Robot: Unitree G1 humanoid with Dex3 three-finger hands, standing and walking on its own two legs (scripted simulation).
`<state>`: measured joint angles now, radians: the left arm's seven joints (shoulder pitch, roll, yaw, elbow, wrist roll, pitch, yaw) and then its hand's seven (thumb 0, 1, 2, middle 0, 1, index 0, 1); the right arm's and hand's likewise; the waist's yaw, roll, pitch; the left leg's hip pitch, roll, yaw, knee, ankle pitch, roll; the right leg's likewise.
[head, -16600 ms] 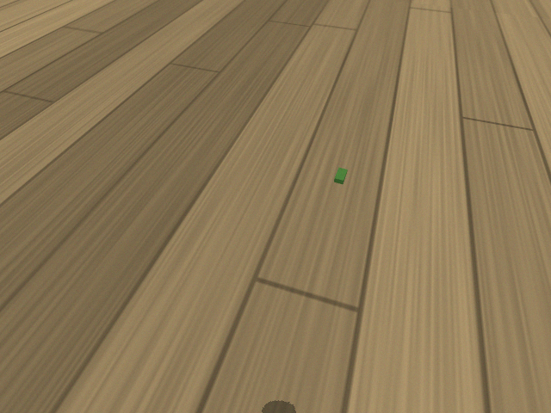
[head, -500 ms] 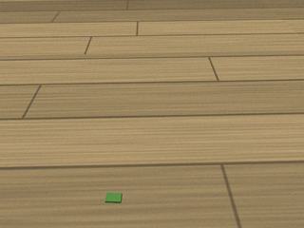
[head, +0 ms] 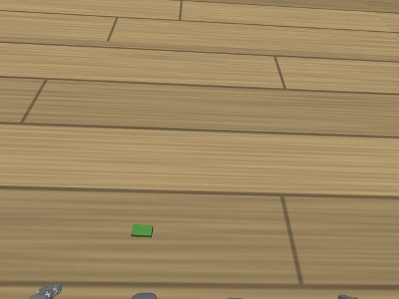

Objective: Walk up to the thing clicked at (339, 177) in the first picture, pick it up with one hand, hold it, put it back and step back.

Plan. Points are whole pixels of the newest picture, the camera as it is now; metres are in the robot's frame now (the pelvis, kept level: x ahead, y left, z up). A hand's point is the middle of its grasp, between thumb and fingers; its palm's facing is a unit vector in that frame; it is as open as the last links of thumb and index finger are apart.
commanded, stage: walk up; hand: left
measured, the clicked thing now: (142, 230) +0.47 +0.23 -0.74
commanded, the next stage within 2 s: stand in 1.04 s
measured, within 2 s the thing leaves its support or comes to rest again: neither
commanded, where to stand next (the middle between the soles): +0.08 +0.01 m, yaw -1 degrees
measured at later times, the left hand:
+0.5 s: hand out of the picture +0.07 +0.28 -0.12, palm faces -0.02 -0.93 -0.36, open 7.4 cm
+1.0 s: hand out of the picture +0.11 +0.26 -0.12, palm faces -0.05 -0.94 -0.35, open 7.4 cm
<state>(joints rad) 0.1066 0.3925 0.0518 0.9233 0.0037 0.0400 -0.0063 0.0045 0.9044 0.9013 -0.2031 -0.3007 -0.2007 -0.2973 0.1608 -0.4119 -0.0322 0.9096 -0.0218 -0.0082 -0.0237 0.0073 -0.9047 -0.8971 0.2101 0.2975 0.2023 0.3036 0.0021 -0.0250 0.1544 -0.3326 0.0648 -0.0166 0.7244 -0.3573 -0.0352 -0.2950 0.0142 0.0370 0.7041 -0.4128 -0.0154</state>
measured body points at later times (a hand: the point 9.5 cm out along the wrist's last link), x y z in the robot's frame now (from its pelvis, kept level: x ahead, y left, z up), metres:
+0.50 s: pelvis -0.01 +0.02 +0.03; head -0.01 +0.01 +0.47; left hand +0.07 +0.33 -0.10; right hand +0.06 -0.28 -0.11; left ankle +0.00 +0.14 -0.72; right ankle +0.00 -0.13 -0.72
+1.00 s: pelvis +0.01 +0.01 +0.03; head +0.02 +0.01 +0.48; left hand +0.11 +0.31 -0.10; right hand +0.09 -0.29 -0.10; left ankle +0.00 +0.14 -0.72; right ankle +0.00 -0.13 -0.72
